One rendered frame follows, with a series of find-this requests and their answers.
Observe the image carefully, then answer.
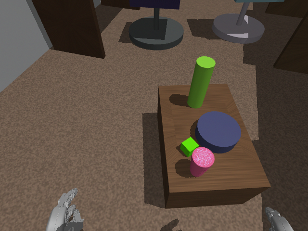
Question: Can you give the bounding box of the office chair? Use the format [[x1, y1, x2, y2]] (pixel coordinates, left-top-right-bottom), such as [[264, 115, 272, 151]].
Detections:
[[129, 0, 184, 51], [212, 0, 284, 44]]

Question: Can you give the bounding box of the left robot hand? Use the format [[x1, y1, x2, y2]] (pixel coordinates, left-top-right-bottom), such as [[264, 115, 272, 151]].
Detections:
[[45, 188, 84, 231]]

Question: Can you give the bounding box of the right robot hand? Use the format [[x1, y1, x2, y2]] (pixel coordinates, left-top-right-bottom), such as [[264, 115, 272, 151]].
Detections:
[[265, 207, 294, 231]]

